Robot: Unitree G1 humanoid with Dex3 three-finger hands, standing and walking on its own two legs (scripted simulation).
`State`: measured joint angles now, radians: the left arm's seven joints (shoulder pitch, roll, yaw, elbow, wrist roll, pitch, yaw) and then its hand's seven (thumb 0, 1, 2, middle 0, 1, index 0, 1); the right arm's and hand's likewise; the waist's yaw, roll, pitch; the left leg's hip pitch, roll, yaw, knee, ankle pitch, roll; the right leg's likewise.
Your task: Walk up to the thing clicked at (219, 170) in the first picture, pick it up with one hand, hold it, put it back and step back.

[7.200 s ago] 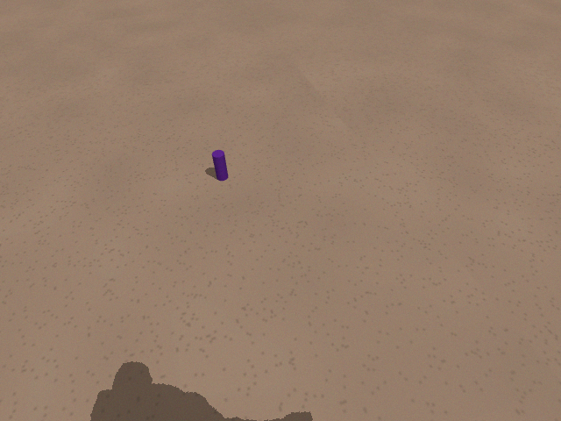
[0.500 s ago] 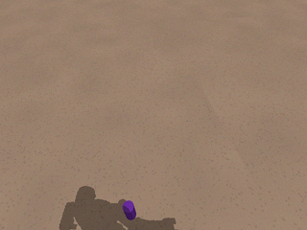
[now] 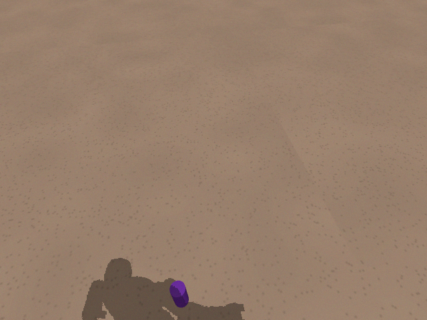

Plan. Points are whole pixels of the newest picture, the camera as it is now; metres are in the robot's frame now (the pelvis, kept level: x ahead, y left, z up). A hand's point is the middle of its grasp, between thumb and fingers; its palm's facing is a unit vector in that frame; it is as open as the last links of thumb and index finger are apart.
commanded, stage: stand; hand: left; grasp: from the side
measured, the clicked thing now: (179, 294) +0.37 +0.18 -0.70
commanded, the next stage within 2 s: go down in 0.48 s
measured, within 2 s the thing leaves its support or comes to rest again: neither
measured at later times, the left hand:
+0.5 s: hand out of the picture +0.06 +0.26 -0.16, palm faces -0.02 -0.94 -0.34, open 7.4 cm
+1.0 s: hand out of the picture +0.16 +0.27 -0.18, palm faces +0.05 -0.95 -0.32, open 14.8 cm
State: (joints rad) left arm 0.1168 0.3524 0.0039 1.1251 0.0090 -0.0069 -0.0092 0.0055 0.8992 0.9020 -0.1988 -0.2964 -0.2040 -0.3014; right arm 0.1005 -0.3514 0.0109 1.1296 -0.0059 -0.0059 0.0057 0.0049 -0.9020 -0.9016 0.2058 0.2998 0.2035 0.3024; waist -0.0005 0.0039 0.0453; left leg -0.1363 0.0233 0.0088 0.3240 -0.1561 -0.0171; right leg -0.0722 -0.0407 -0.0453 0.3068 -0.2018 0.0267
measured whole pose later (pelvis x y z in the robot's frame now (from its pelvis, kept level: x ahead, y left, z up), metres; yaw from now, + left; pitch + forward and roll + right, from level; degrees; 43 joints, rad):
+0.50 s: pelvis +0.00 +0.00 +0.00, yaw +0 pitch -2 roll +0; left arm 0.13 0.35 0.00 1.12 0.01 -0.01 -0.01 0.01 0.90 0.90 -0.20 -0.30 -0.20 -0.30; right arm 0.11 -0.35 0.01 1.13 -0.01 0.00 0.01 0.00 -0.90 -0.90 0.21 0.30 0.20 0.30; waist 0.00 0.00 0.05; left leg -0.14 0.02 0.01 0.32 -0.16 -0.02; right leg -0.07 -0.04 -0.05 0.30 -0.20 0.03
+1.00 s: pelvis -0.01 +0.00 -0.04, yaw -2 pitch +10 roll -1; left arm 0.03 0.36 0.24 0.91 0.05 0.09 -0.06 0.00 -0.02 0.21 -0.05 -0.08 -0.06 -0.08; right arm 0.26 -0.24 -0.01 0.68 0.03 -0.06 -0.02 0.01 -0.91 -0.90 0.21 0.30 0.20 0.30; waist -0.05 0.00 -0.04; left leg -0.60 0.05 0.02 0.77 -0.34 -0.01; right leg -0.54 -0.03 -0.02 0.75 -0.38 0.02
